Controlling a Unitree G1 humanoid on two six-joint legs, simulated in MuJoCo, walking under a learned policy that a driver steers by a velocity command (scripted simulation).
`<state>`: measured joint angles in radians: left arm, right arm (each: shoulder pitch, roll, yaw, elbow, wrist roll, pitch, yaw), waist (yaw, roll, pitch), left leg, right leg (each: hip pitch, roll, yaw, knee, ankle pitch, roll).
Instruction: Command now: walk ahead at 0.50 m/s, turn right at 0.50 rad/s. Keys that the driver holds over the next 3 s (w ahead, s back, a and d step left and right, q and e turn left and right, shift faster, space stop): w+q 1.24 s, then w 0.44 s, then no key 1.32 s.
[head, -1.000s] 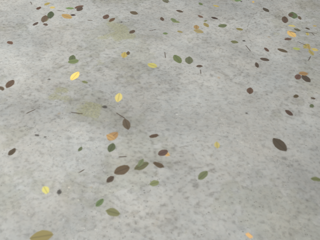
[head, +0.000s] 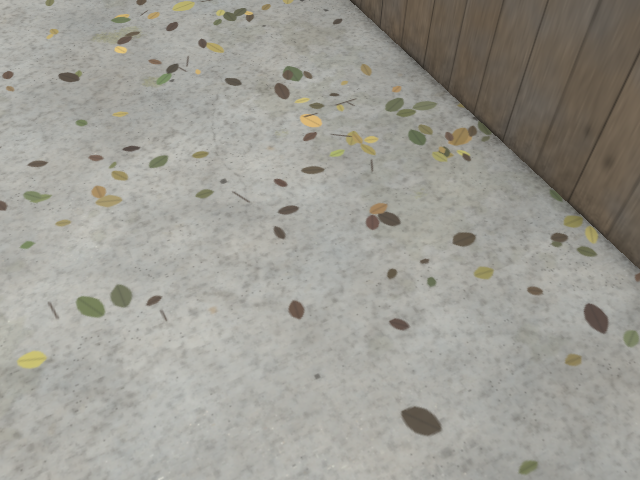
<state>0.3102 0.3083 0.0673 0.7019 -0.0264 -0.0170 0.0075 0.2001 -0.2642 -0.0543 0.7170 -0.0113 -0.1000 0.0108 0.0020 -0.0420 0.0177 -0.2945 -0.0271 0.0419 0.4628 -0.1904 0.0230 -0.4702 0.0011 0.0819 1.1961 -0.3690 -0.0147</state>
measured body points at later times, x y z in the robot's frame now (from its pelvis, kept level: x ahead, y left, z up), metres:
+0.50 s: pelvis +0.25 -0.05 +0.01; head +0.28 -0.07 +0.46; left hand +0.35 +0.23 -0.09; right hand +0.36 -0.33 -0.12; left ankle +0.22 +0.10 -0.65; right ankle +0.28 -0.16 -0.74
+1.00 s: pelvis +0.50 +0.06 +0.00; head +0.53 +0.09 +0.45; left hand +0.51 +0.37 -0.11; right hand +0.71 -0.15 -0.10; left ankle +0.51 +0.14 -0.74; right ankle +0.53 -0.11 -0.65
